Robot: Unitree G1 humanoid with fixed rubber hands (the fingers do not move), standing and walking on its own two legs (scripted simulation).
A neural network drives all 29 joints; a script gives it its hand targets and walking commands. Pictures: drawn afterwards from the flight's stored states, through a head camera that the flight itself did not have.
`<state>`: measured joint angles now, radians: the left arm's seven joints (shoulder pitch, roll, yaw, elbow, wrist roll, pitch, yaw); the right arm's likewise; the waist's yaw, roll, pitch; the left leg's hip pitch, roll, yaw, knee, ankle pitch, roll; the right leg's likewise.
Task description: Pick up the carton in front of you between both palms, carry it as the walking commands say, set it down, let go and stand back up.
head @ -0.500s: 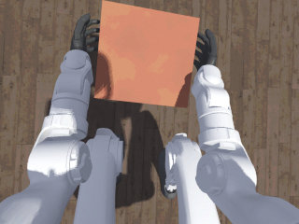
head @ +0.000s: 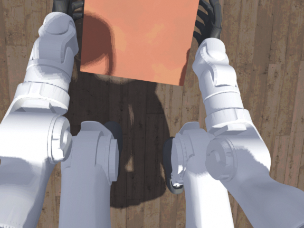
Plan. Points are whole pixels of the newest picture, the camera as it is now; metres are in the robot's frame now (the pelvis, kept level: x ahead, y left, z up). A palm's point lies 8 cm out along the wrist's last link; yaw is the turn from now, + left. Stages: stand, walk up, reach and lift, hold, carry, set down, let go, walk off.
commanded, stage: set down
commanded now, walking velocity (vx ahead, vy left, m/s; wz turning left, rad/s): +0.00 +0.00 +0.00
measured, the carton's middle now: (136, 37) +0.52 +0.06 -0.24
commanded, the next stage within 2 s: none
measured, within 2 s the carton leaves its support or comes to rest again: rests again in 0.34 s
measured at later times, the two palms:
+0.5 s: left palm (62, 13) +0.53 +0.22 -0.16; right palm (205, 34) +0.52 -0.09 -0.16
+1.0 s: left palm (63, 18) +0.53 +0.22 -0.18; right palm (205, 39) +0.52 -0.10 -0.18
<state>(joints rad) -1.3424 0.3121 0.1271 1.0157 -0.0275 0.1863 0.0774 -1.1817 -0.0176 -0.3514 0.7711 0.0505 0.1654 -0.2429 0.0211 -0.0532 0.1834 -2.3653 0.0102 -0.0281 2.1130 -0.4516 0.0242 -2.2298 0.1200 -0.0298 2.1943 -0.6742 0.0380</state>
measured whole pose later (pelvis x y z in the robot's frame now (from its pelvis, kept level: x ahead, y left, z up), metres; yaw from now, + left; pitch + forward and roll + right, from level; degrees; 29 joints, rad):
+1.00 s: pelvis +0.00 +0.00 -0.01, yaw +0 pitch +38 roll -3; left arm -1.42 0.40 0.22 1.23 -0.01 0.04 -0.02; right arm -1.31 -0.07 -0.37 0.99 -0.11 0.06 -0.09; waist 0.01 -0.03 0.27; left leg -2.36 0.02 -0.02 2.16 -0.47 0.03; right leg -2.23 0.13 -0.02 2.24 -0.69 0.05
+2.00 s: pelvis +0.02 +0.01 +0.16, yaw +1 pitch +46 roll -5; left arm -1.10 0.40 0.22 0.88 -0.03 0.16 -0.06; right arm -0.96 -0.12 -0.26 0.66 0.08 0.17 -0.14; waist -0.03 0.00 -0.05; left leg -1.96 -0.02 -0.03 1.55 -0.38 0.03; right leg -1.85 0.08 0.01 1.60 -0.56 0.04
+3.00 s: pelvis +0.12 +0.00 +0.39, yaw +6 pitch +14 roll +0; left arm 0.07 0.20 0.10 0.51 0.02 -0.02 -0.03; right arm 0.11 -0.19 -0.06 0.48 0.01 -0.02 0.06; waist -0.03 -0.03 -0.03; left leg -0.56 -0.03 -0.03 0.52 -0.21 0.01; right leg -0.47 0.04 0.06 0.55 -0.33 -0.01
